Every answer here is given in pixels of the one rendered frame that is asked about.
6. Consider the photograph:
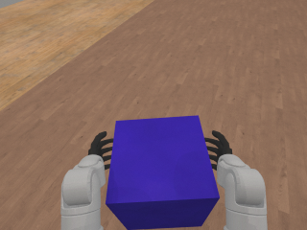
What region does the left robot forearm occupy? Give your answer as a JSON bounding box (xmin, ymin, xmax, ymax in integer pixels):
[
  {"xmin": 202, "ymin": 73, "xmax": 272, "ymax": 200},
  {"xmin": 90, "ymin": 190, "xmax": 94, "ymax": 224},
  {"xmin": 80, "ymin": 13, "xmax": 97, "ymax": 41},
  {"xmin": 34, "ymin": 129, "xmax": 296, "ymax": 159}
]
[{"xmin": 60, "ymin": 154, "xmax": 106, "ymax": 230}]

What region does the robot right hand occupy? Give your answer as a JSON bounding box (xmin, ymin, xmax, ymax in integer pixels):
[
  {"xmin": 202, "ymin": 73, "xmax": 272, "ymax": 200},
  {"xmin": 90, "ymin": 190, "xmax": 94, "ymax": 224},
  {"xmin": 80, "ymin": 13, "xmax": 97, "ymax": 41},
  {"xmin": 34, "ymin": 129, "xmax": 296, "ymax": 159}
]
[{"xmin": 204, "ymin": 130, "xmax": 233, "ymax": 171}]

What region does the robot left hand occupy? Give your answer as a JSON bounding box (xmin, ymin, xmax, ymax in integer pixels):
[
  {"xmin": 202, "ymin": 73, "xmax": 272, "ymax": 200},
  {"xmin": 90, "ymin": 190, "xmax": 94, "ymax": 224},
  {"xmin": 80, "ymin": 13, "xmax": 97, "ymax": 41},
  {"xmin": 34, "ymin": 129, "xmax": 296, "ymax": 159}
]
[{"xmin": 88, "ymin": 131, "xmax": 114, "ymax": 170}]

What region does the carton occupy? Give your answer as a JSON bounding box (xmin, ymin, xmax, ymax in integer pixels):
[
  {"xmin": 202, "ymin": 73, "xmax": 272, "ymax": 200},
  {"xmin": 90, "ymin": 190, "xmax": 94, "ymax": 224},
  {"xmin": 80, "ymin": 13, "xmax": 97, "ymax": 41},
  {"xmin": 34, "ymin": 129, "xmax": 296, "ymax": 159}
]
[{"xmin": 106, "ymin": 115, "xmax": 220, "ymax": 230}]

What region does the right robot forearm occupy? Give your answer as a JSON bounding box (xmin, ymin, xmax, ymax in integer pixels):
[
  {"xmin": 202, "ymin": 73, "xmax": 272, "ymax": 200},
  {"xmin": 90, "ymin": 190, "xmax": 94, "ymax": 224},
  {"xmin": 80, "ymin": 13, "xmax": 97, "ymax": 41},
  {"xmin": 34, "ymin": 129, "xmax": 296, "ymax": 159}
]
[{"xmin": 217, "ymin": 153, "xmax": 268, "ymax": 230}]

